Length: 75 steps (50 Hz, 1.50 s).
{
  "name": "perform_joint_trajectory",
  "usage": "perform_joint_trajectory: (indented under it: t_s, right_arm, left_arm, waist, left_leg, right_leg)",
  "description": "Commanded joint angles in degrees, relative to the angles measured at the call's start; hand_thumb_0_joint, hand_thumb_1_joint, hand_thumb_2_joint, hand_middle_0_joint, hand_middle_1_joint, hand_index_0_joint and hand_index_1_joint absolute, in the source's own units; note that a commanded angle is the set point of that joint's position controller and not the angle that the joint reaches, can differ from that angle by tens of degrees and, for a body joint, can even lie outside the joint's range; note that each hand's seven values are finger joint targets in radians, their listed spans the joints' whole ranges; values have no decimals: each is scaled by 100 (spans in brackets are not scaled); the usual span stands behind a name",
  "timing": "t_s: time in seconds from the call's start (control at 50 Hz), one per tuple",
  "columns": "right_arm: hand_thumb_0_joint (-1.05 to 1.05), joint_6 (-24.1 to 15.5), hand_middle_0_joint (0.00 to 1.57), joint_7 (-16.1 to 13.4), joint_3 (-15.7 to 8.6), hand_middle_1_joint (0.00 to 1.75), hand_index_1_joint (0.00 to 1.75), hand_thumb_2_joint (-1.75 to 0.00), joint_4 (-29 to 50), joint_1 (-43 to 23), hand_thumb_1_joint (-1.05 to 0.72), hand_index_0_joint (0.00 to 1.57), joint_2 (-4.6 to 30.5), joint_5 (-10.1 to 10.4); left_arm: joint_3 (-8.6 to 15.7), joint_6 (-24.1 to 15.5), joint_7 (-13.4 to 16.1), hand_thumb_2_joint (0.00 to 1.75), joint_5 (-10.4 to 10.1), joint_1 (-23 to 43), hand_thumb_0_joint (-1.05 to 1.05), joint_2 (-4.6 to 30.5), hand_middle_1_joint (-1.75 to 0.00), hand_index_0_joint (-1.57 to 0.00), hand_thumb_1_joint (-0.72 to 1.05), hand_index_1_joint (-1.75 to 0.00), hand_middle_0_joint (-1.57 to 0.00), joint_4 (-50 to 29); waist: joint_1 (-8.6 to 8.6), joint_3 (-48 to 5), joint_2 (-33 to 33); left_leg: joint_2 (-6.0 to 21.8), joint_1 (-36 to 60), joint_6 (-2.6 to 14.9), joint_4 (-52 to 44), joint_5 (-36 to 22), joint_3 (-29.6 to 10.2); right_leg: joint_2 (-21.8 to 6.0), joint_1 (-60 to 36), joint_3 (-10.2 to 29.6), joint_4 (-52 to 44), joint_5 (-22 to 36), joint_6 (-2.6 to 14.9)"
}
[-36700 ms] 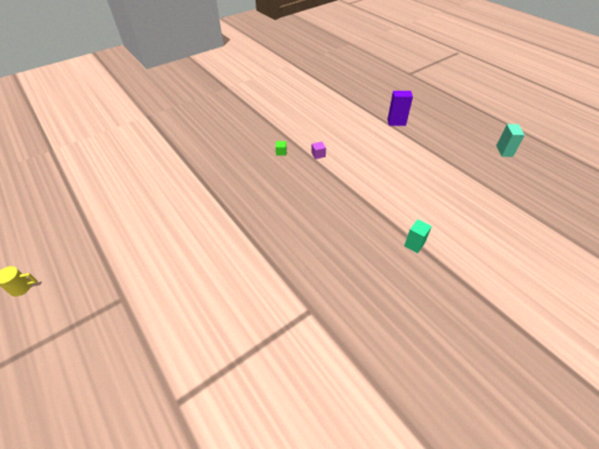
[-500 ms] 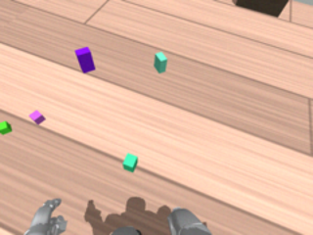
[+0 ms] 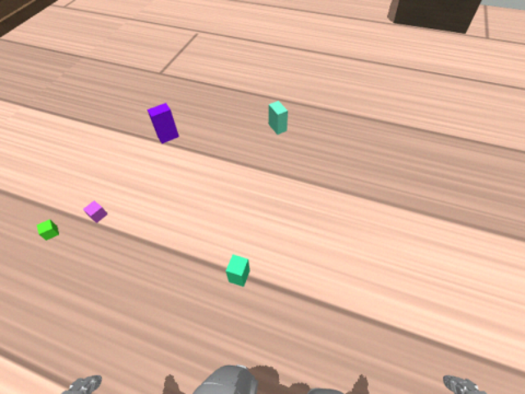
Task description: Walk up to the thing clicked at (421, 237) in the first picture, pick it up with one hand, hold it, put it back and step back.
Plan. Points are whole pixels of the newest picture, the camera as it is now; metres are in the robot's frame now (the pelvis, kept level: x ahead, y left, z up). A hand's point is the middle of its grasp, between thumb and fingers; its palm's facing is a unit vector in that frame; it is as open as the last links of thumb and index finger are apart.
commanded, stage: step back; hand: left
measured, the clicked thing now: (238, 270) +0.58 +0.16 -0.71
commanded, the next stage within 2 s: none
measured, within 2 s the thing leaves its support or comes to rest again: neither
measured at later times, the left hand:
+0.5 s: hand out of the picture -0.05 +0.28 -0.16, palm faces +0.00 -0.92 -0.39, open 7.4 cm
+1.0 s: hand out of the picture -0.19 +0.23 -0.16, palm faces +0.04 -0.93 -0.36, open 7.4 cm
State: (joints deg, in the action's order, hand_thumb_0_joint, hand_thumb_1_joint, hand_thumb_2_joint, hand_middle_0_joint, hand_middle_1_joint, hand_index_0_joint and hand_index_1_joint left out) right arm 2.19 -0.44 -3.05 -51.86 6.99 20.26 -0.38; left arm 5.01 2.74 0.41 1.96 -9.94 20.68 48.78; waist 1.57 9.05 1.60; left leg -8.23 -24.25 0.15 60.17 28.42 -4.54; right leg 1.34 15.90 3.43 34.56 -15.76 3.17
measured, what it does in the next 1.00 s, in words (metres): walks backwards: left foot, then right foot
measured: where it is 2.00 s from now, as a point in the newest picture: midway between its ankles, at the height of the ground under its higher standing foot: outside the picture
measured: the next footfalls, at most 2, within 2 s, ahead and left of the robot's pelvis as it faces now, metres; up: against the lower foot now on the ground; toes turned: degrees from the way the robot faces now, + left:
left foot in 0.18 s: -0.05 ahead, +0.14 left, +0.00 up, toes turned +0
right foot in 0.56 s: -0.17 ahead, -0.16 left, +0.00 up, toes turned +2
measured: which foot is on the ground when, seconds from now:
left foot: up 0.00-0.16, down 0.18-0.60, up 0.62-0.88, down 0.90-1.00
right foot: down 0.00-0.20, up 0.22-0.54, down 0.56-0.92, up 0.94-1.00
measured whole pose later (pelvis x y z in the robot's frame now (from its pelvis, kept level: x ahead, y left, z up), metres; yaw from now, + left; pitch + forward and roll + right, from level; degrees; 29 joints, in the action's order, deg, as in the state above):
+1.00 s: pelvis -0.32 -0.04 -0.01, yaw +3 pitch -3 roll +0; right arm 0.9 -0.9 -1.5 -49.6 11.2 19.1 -2.1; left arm 4.7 5.0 1.1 1.3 -5.5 22.4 44.0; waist -0.3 11.2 3.6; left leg -1.9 -15.9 1.9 37.5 18.4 -1.3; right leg 4.3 28.0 6.4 58.6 -30.0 0.9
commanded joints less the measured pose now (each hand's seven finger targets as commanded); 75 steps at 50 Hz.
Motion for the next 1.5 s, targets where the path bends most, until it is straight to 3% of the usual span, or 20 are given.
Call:
perform_joint_trajectory:
  t_s: [0.0,0.16,0.22,0.3,0.48,0.54,0.58,0.6,0.68,0.8,0.86,0.9,0.94,1.0,1.24,1.28,1.3,1.32,1.38,1.48]
  right_arm:
    - [0,-145,20,-104,-224,30,30,-90,452,405,-90,20,1149,53]
    - [0,-267,20,-165,-335,30,30,-90,457,761,-90,20,1162,-155]
    - [0,-293,20,-153,-594,30,30,-90,801,74,-90,20,2323,-159]
    - [0,-338,20,-204,-340,30,30,-90,841,-278,-90,20,1527,-195]
    - [0,-221,20,-207,-424,30,30,-90,964,210,-90,20,1733,-135]
    - [0,-96,20,-153,-363,30,30,-90,1080,-70,-90,20,1607,-13]
    - [0,-87,20,-215,-261,30,30,-90,1272,-239,-90,20,1133,69]
    - [0,-77,20,-287,-366,30,30,-90,1173,-195,-90,20,1349,41]
    - [0,-132,20,-203,-253,30,30,-90,789,283,-90,20,1201,92]
    - [0,-240,20,-199,-196,30,30,-90,824,423,-90,20,1081,-48]
    - [0,-322,20,-195,-308,30,30,-90,638,908,-90,20,1151,-149]
    - [0,-298,20,-186,-476,30,30,-90,788,376,-90,20,1958,-246]
    - [0,-314,20,-211,-543,30,30,-90,854,264,-90,20,2254,-185]
    - [0,-310,20,-238,-334,30,30,-90,956,-311,-90,20,1537,-220]
    - [0,21,20,-88,-364,30,30,-90,914,-47,-90,20,1720,-116]
    - [0,5,20,-95,-146,30,30,-90,1120,-37,-90,20,951,-62]
    - [0,3,20,-207,-290,30,30,-90,1210,-399,-90,20,1183,-95]
    - [0,6,20,-206,-409,30,30,-90,1038,-349,-90,20,1484,-62]
    - [0,-15,20,-110,-247,30,30,-90,541,297,-90,20,1231,-16]
    - [0,-153,20,-30,-241,30,30,-90,493,209,-90,20,1284,-117]
  left_arm:
    - [346,-181,130,90,62,516,0,1311,-30,-20,90,-30,-20,-849]
    - [240,77,16,90,-64,148,0,1211,-30,-20,90,-30,-20,-982]
    - [373,76,105,90,22,523,0,1305,-30,-20,90,-30,-20,-1095]
    - [399,80,8,90,-116,-90,0,1169,-30,-20,90,-30,-20,-781]
    - [315,-93,1,90,-68,-247,0,1034,-30,-20,90,-30,-20,-717]
    - [369,-161,-10,90,-11,-774,0,1163,-30,-20,90,-30,-20,-340]
    - [581,-126,-45,90,24,-453,0,2088,-30,-20,90,-30,-20,-563]
    - [595,-126,-7,90,79,-7,0,2371,-30,-20,90,-30,-20,-779]
    - [398,-147,74,90,65,565,0,1478,-30,-20,90,-30,-20,-890]
    - [330,-79,167,90,72,119,0,1391,-30,-20,90,-30,-20,-985]
    - [240,59,106,90,-89,226,0,1239,-30,-20,90,-30,-20,-1122]
    - [172,101,115,90,-117,-43,0,913,-30,-20,90,-30,-20,-1096]
    - [280,122,191,90,-48,311,0,1367,-30,-20,90,-30,-20,-991]
    - [316,162,91,90,-140,-145,0,1266,-30,-20,90,-30,-20,-718]
    - [264,-150,3,90,-52,-1028,0,1153,-30,-20,90,-30,-20,28]
    - [478,-175,22,90,105,-981,0,1943,-30,-20,90,-30,-20,-52]
    - [559,-153,44,90,133,-455,0,2516,-30,-20,90,-30,-20,-349]
    - [528,-180,81,90,79,57,0,2387,-30,-20,90,-30,-20,-477]
    - [289,-303,110,90,63,612,0,1484,-30,-20,90,-30,-20,-439]
    - [389,-435,68,90,134,-266,0,1609,-30,-20,90,-30,-20,-258]
  waist:
    - [-110,-894,372]
    - [-159,-1429,446]
    - [-417,-846,-1550]
    - [100,-769,-823]
    - [-282,-1486,-1353]
    - [-21,-1701,-1027]
    - [96,-1240,1265]
    - [180,-929,1687]
    - [-224,-687,884]
    - [17,-1119,1080]
    - [-142,-1530,532]
    - [142,-1298,-1150]
    - [-262,-996,-1327]
    - [178,-747,-774]
    - [47,-1723,-1300]
    - [99,-1079,1100]
    - [413,-740,1346]
    - [196,-269,1226]
    - [-370,-183,474]
    - [226,-655,785]
  left_leg:
    - [132,93,-109,157,47,-202]
    - [943,1622,141,-3996,-2168,-68]
    - [3614,425,1832,-4379,-3107,-2820]
    - [2161,1120,1106,-3614,-4230,-695]
    - [2162,2218,1262,-2764,-4346,-592]
    - [1670,1108,726,-2183,-3226,-244]
    - [294,-585,77,-606,290,221]
    - [449,-117,-16,504,877,-180]
    - [155,-356,28,828,-3,-290]
    - [712,-121,-16,-1892,96,211]
    - [884,1250,151,-4078,-2415,76]
    - [2639,2052,961,-3817,-4274,-2074]
    - [3363,462,1801,-4036,-3654,-2622]
    - [2146,663,1128,-3793,-3590,-725]
    - [1818,1083,879,-2662,-2343,-163]
    - [451,-1324,178,-1103,233,117]
    - [424,-834,-118,-52,736,-451]
    - [723,-375,-100,520,481,-694]
    - [224,-501,-24,694,-613,-496]
    - [628,-832,-200,-807,-346,-187]
  right_leg:
    - [-1248,-310,1152,-1041,2415,970]
    - [-718,-476,686,134,1618,174]
    - [220,752,791,3081,-2101,-328]
    - [580,1248,873,3994,-1182,-236]
    - [-56,439,-25,262,-1080,-431]
    - [-52,-968,-76,-1309,740,-143]
    - [-1762,-494,2113,-1384,1182,904]
    - [-2453,726,2913,-1600,1219,1462]
    - [-1162,107,775,-779,2439,824]
    - [-1351,-1262,942,-230,3019,799]
    - [-956,-731,623,811,2342,322]
    - [396,1531,66,2252,-1752,-121]
    - [237,888,892,3681,-2060,-205]
    - [543,1198,997,4261,-1115,-224]
    - [46,-877,-558,-1220,-241,-185]
    - [-1405,-929,2109,-1463,-858,320]
    - [-2598,765,3212,-2024,-1279,1312]
    - [-2763,1749,3325,-2322,-1730,1411]
    - [-1180,714,709,-1268,409,481]
    - [-1324,-891,1201,-1434,-1789,620]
